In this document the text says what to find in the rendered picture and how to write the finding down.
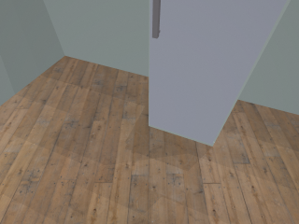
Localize fridge door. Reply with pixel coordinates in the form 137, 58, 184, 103
149, 0, 287, 145

